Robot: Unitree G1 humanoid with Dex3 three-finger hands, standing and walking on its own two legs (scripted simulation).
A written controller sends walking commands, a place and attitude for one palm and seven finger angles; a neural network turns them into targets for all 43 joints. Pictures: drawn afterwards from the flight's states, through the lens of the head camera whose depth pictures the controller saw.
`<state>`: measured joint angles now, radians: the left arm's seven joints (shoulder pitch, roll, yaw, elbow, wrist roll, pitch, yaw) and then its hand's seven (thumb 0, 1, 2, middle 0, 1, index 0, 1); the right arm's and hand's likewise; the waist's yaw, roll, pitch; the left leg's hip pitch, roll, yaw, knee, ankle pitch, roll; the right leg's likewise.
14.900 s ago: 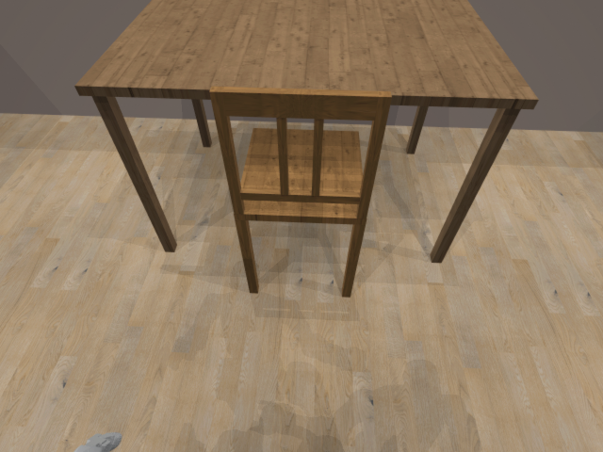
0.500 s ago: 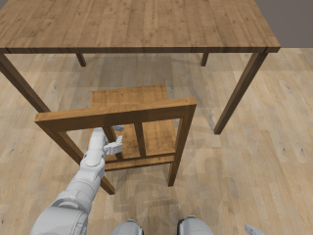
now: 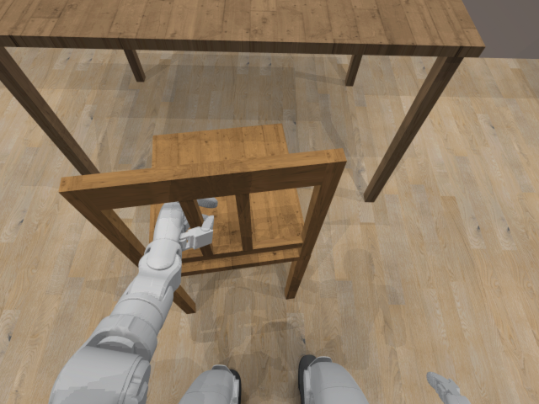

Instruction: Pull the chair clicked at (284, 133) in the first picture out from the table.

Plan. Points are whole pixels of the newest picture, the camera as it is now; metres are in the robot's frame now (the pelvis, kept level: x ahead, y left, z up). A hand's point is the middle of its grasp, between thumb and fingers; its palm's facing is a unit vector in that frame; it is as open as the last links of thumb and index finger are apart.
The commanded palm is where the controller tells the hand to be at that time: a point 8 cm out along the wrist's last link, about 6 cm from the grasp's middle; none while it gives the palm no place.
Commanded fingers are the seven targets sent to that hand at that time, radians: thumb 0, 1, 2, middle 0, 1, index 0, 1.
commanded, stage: step backward, pulling the chair out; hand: left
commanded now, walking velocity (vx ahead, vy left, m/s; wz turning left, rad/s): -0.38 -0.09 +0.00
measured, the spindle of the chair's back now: (198, 227) +0.40 +0.13 -0.09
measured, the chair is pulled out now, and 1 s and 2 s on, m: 0.26 0.47 0.60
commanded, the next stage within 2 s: stop walking, hand still on the chair in 1.16 s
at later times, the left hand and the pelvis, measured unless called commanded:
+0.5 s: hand (190, 293) +0.27 +0.12 -0.06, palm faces +0.00 -0.99 -0.17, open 5.4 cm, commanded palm +0.27 +0.18 -0.05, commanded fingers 0.00 0.90 0.90 -0.50 -1.45 -0.50 -1.45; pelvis -0.10 -0.01 +0.00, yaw +0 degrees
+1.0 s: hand (171, 362) +0.18 +0.14 -0.06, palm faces +0.03 -0.98 -0.17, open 5.4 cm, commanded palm +0.18 +0.19 -0.05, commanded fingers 0.00 0.90 0.90 -0.50 -1.45 -0.50 -1.45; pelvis -0.19 +0.00 +0.00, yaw +0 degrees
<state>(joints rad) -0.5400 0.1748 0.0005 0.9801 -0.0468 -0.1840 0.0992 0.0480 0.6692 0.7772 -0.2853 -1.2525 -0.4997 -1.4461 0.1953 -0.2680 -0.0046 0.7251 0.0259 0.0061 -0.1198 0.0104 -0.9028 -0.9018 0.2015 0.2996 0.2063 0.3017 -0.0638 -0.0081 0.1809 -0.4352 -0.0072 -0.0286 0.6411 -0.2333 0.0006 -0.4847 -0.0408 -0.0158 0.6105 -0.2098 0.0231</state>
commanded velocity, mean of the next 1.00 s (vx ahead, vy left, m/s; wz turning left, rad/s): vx -0.37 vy -0.01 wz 0.00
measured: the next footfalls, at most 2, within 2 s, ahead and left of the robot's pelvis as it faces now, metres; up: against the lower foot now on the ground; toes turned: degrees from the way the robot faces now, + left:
right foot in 0.10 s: +0.00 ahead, -0.14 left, +0.00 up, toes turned -1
left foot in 0.36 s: +0.02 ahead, +0.12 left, +0.00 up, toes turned -1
